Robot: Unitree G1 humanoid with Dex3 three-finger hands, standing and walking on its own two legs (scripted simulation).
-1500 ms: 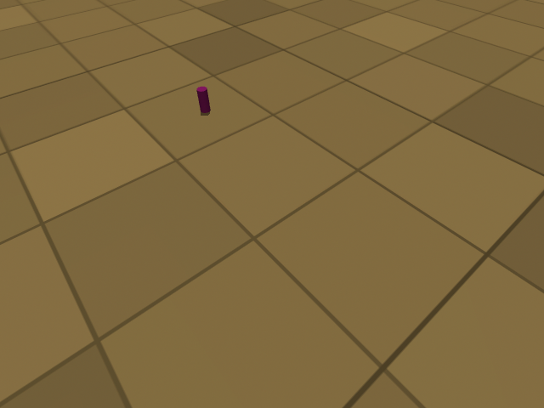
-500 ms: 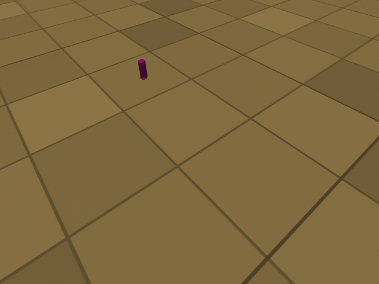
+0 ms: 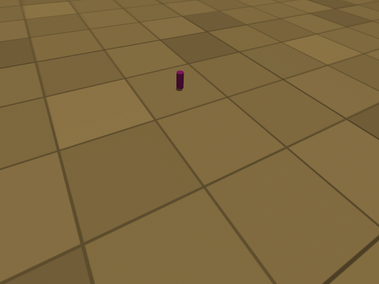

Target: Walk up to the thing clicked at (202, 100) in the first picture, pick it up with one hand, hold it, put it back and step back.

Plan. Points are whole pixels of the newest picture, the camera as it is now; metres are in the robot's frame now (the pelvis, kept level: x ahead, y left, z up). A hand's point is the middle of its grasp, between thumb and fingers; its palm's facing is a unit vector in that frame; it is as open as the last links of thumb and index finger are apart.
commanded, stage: walk up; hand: left
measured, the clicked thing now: (180, 80) +2.03 +0.19 -0.68
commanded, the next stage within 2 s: none
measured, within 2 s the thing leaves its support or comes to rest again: neither
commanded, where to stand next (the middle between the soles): +1.68 -0.03 m, yaw +1 degrees
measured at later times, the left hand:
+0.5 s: hand (110, 183) +0.44 +0.28 -0.13, palm faces -0.10 -0.93 -0.35, open 7.4 cm
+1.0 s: hand (115, 147) +0.63 +0.33 -0.17, palm faces +0.00 -0.94 -0.33, open 7.4 cm
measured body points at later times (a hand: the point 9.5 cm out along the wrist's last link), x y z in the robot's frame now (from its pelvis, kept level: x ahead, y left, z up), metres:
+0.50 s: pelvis +0.29 +0.01 -0.01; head +0.31 +0.00 +0.44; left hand +0.44 +0.33 -0.10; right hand +0.26 -0.31 -0.13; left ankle +0.10 +0.14 -0.72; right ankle +0.44 -0.12 -0.73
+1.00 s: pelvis +0.60 +0.04 -0.01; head +0.62 +0.08 +0.43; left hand +0.63 +0.37 -0.15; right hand +0.74 -0.28 -0.08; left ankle +0.70 +0.15 -0.72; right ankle +0.46 -0.12 -0.68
